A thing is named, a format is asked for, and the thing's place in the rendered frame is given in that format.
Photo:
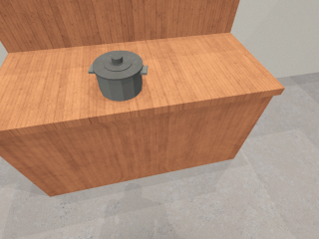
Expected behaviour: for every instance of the pot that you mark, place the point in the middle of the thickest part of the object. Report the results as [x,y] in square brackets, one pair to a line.
[123,90]

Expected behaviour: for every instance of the knob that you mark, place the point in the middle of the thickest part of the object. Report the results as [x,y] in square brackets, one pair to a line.
[117,58]

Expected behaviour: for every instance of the table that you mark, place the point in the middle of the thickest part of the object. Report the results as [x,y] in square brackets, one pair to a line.
[201,97]

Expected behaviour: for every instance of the lid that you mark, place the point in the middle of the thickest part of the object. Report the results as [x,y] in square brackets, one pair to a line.
[105,69]

